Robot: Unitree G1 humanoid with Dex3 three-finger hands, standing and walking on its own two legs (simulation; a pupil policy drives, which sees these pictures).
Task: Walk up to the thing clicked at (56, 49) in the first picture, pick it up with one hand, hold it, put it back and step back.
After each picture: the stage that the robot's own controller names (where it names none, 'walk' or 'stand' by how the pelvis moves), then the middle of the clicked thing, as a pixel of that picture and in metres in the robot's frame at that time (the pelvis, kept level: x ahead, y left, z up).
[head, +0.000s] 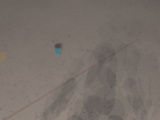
stand; (57, 49) +1.37 +0.27 -0.72
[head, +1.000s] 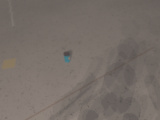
walk; (67, 57) +1.28 +0.26 -0.72
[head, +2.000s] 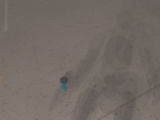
walk; (64, 83) +0.84 +0.20 -0.71
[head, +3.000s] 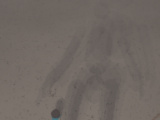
walk; (56, 116) +0.54 +0.17 -0.70
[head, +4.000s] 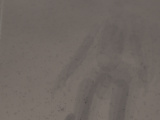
stand; out of the picture +0.44 +0.14 -0.72
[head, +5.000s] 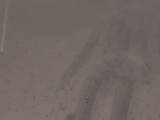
stand; out of the picture +0.41 +0.13 -0.72
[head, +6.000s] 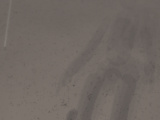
stand; out of the picture +0.42 +0.13 -0.71
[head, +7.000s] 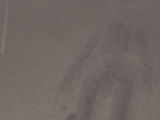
stand; out of the picture +0.43 +0.13 -0.73
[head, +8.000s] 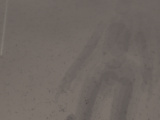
stand; out of the picture +0.42 +0.14 -0.73
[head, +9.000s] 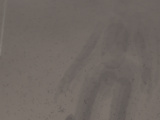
stand; out of the picture +0.42 +0.14 -0.73
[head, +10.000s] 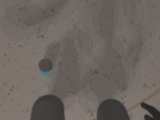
go down; (46, 67) +0.47 +0.18 -0.41
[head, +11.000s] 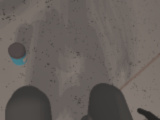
go down; (18, 54) +0.48 +0.23 -0.30
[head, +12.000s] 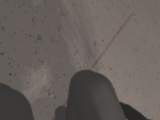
close in; out of the picture +0.46 +0.27 -0.23
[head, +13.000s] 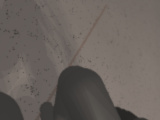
close; out of the picture +0.46 +0.28 -0.23
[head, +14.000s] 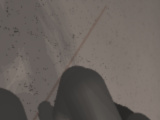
lift; out of the picture +0.41 +0.25 -0.23
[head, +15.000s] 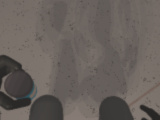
lift; (22, 87) +0.32 +0.20 -0.03
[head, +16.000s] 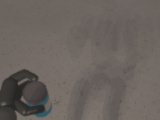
hold; (38, 100) +0.30 +0.15 +0.03
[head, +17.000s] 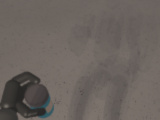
hold; (40, 102) +0.30 +0.15 +0.02
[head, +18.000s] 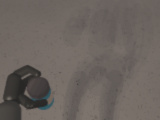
crouch; (41, 94) +0.33 +0.14 -0.01
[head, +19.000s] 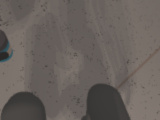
lower; out of the picture +0.46 +0.22 -0.08
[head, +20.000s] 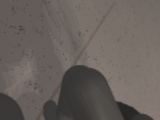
lower; out of the picture +0.42 +0.30 -0.22
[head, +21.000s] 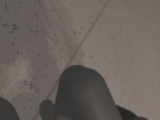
lower; out of the picture +0.43 +0.29 -0.23
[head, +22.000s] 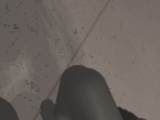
lower; out of the picture +0.44 +0.29 -0.23
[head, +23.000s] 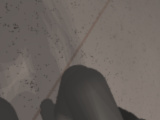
lower; out of the picture +0.44 +0.30 -0.22
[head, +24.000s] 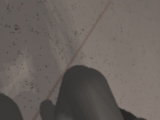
loosen; out of the picture +0.44 +0.26 -0.23
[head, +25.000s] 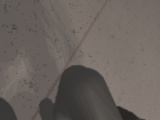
withdraw; out of the picture +0.44 +0.26 -0.24
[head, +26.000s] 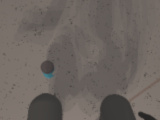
walk; (48, 69) +0.47 +0.17 -0.40
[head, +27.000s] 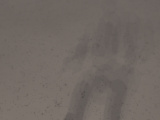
stand; out of the picture +0.39 +0.12 -0.66
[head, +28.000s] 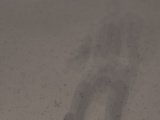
stand; out of the picture +0.41 +0.14 -0.67
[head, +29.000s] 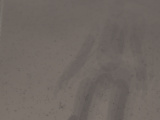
stand; out of the picture +0.41 +0.12 -0.70
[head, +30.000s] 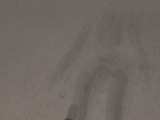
walk; out of the picture +0.43 +0.10 -0.71
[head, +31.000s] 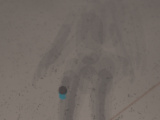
walk; (62, 92) +0.63 +0.11 -0.71
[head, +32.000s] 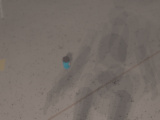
walk; (66, 62) +0.98 +0.22 -0.70
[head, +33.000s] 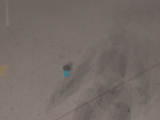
stand; (66, 71) +1.03 +0.15 -0.72
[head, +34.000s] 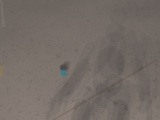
stand; (63, 70) +1.03 +0.18 -0.73
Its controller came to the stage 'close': yes
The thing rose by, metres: 0.72
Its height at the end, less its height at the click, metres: +0.00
